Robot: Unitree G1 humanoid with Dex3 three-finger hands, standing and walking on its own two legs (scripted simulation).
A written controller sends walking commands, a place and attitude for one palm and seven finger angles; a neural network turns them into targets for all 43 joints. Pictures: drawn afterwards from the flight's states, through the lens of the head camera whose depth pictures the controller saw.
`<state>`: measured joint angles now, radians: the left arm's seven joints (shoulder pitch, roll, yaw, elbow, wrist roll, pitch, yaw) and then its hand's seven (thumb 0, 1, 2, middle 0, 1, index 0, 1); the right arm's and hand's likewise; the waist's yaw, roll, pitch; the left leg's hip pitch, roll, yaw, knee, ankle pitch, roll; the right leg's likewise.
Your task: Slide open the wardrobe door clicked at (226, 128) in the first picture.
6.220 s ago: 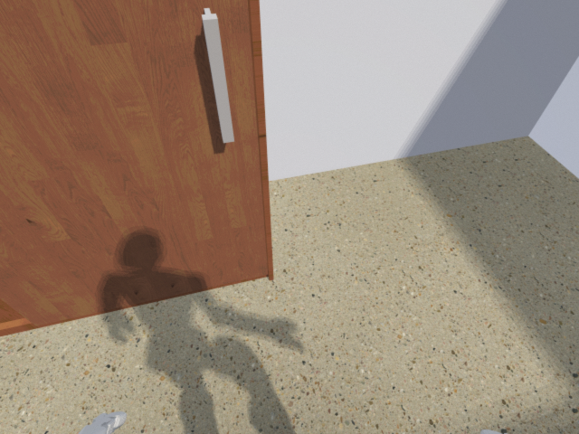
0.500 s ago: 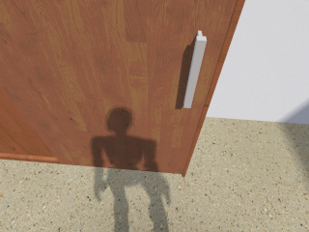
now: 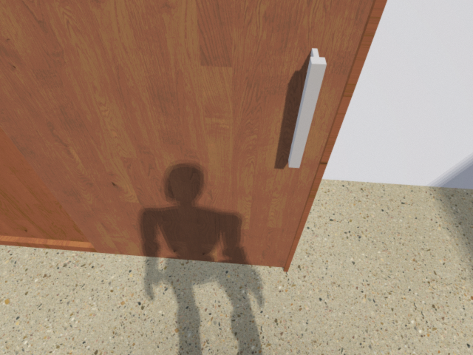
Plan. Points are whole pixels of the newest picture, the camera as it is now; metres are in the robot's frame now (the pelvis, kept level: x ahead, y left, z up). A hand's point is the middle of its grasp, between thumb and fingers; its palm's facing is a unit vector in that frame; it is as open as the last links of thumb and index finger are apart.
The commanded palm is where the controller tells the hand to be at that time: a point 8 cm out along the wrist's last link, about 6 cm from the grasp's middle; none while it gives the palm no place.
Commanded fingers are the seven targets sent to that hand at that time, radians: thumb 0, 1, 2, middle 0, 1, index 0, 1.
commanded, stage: look again from close up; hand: right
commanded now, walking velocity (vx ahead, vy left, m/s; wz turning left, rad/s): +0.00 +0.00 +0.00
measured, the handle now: (303, 114) +0.56 -0.10 +0.11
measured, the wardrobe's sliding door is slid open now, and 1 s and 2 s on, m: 0.00 0.00 0.00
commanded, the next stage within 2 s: shuffle to correct the standing spot in 0.54 s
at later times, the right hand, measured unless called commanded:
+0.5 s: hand out of the picture +0.02 -0.17 -0.17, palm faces +0.01 +0.98 -0.21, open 7.4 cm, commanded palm none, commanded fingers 0.00 -0.90 -0.90 0.20 0.30 0.20 0.30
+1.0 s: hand out of the picture -0.01 -0.15 -0.20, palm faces +0.05 +0.99 -0.12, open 7.4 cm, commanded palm none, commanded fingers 0.00 -0.90 -0.90 0.20 0.30 0.20 0.30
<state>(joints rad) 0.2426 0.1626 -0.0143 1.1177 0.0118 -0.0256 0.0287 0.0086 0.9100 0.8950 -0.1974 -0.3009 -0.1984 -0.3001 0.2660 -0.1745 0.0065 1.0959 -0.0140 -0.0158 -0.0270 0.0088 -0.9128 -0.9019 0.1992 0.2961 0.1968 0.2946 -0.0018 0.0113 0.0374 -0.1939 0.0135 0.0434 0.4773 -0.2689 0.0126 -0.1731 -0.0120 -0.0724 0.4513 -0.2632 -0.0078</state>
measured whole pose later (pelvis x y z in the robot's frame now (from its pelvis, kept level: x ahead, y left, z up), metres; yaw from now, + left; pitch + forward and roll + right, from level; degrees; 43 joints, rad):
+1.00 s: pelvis +0.04 +0.01 -0.01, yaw +0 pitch +0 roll +0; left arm 0.36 0.11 -0.01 1.14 0.03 -0.04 0.02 0.01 0.91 0.90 -0.20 -0.30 -0.20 -0.30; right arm 0.40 -0.16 -0.03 1.12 -0.02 0.00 -0.01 0.01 -0.91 -0.90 0.20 0.30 0.20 0.29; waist -0.01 0.07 0.01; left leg -0.22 0.00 0.06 0.65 -0.42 0.04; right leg -0.18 -0.04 -0.07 0.58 -0.40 0.01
